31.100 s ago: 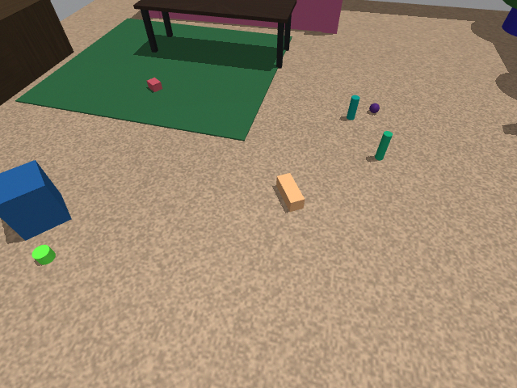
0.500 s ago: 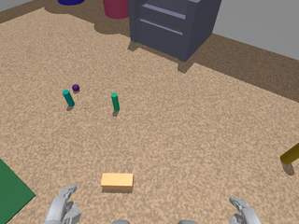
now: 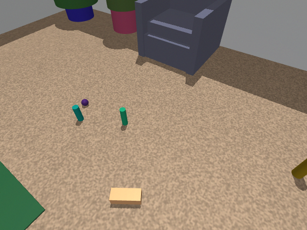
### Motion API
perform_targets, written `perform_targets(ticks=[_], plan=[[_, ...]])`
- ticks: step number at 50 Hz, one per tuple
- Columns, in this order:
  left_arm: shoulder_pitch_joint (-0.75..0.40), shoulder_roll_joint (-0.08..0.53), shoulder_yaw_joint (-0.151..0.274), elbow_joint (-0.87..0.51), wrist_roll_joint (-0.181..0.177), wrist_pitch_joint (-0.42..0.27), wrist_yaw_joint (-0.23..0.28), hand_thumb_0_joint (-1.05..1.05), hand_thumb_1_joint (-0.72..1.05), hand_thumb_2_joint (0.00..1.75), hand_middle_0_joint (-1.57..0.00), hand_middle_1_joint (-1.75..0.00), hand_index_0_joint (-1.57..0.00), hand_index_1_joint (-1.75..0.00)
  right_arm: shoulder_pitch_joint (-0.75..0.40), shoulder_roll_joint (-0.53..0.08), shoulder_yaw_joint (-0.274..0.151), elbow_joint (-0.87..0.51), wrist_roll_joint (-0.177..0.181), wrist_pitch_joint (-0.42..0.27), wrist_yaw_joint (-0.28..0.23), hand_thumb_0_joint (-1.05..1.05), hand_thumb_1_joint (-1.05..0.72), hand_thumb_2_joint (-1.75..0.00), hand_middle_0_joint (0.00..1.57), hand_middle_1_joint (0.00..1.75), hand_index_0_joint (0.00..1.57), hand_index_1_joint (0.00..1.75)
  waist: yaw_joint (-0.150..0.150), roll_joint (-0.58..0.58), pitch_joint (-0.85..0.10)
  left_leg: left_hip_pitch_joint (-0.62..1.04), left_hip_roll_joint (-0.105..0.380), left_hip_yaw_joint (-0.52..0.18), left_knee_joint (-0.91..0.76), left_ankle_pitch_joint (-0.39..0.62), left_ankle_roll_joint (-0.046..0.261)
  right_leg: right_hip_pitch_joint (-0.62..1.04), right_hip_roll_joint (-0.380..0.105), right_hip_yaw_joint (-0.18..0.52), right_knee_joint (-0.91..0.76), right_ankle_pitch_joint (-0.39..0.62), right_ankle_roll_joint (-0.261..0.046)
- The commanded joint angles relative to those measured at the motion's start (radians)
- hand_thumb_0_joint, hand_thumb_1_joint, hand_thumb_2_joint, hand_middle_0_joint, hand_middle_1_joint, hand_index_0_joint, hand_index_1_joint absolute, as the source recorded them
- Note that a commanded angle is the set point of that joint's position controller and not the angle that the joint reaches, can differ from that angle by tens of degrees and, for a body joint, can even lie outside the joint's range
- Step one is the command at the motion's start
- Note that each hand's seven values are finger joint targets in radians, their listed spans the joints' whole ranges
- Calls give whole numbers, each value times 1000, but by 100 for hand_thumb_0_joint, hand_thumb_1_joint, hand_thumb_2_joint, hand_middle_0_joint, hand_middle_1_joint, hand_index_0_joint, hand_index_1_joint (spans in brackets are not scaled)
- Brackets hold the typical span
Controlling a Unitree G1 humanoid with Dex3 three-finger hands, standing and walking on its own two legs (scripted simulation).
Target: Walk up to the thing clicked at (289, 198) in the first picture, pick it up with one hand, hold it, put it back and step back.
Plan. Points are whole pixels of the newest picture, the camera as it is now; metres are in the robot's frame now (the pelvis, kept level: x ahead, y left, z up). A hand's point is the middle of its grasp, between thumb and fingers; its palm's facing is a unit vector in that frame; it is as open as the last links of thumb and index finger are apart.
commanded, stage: stand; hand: left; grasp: from above
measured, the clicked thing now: (126, 196) +0.44 +0.20 -0.74
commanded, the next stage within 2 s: step back in 1.86 s
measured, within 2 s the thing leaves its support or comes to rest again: neither
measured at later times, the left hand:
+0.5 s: hand out of the picture +0.05 +0.23 -0.15, palm faces +0.03 -0.94 -0.34, open 7.4 cm
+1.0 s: hand out of the picture +0.07 +0.23 -0.15, palm faces +0.02 -0.94 -0.34, open 7.4 cm
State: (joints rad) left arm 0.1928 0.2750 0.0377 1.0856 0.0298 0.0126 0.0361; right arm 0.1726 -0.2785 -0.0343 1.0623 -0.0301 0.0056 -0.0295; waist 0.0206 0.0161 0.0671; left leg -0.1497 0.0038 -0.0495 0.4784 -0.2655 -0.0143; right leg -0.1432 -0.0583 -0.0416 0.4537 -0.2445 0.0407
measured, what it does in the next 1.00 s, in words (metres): stands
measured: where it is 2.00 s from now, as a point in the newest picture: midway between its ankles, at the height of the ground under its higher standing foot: outside the picture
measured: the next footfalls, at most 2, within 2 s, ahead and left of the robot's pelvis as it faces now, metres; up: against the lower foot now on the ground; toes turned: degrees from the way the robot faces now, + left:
none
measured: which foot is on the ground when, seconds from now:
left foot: down 0.00-1.00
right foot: down 0.00-1.00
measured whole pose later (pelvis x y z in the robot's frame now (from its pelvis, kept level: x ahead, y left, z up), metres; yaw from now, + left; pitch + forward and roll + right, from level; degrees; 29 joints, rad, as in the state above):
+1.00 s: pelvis +0.00 -0.02 +0.01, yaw +0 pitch -3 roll +0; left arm 0.10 0.31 0.04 1.16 0.01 -0.01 0.01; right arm 0.13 -0.33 -0.01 1.13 -0.02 0.00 -0.02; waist 0.00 0.02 0.06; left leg -0.10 0.03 -0.05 0.35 -0.20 -0.04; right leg -0.10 -0.03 -0.05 0.35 -0.19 0.02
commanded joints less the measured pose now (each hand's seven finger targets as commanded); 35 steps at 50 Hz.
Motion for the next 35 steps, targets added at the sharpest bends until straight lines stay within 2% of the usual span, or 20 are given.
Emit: perform_targets(ticks=[1,4,7,14,19,26,35], plan=[[-42,196,33,-29,1,-23,9,0,90,90,-20,-30,-20,-30,-29,-194,-36,-39,5,-24,-8,0,-90,-90,20,30,20,30,-5,3,-28,-19,75,-68,-137,160,35,34,-52,61,-112,102,-41],[-54,202,34,-10,3,-20,6,0,90,90,-20,-30,-20,-30,-40,-196,-37,-28,5,-19,-6,0,-90,-90,20,30,20,30,-3,-7,7,-42,76,-74,-168,73,32,24,-49,61,-132,28,-42],[-57,205,35,-1,1,-22,1,0,90,90,-20,-30,-20,-30,-43,-203,-37,-21,3,-17,-2,0,-90,-90,20,30,20,30,-3,5,11,-62,79,-75,-179,21,36,32,-51,67,-143,16,-42],[-75,216,34,13,-4,-31,-1,0,90,90,-20,-30,-20,-30,-48,-202,-26,-7,7,-27,0,0,-90,-90,20,30,20,30,-5,-6,-32,-4,87,-67,-169,160,31,57,-65,74,-148,129,-45],[-97,235,37,17,-8,-29,-2,0,90,90,-20,-30,-20,-30,-45,-206,-22,3,7,-23,0,0,-90,-90,20,30,20,30,-7,-17,-29,-11,90,-63,-180,144,28,62,-63,78,-161,91,-47],[-97,232,32,23,-11,-31,-7,0,90,90,-20,-30,-20,-30,-53,-223,-15,10,9,-28,2,0,-90,-90,20,30,20,30,-4,-3,-45,0,97,-59,-181,181,28,73,-66,80,-160,141,-49],[-118,241,33,25,-12,-31,-12,0,90,90,-20,-30,-20,-30,-55,-232,-9,12,10,-27,3,0,-90,-90,20,30,20,30,-10,-7,-42,-6,101,-57,-188,149,28,64,-65,85,-169,105,-49]])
